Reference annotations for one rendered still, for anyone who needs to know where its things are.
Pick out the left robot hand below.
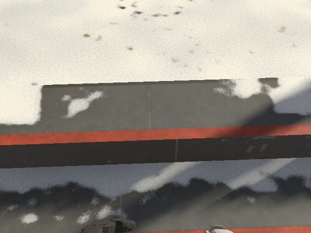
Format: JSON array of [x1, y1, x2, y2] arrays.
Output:
[[82, 216, 136, 233]]

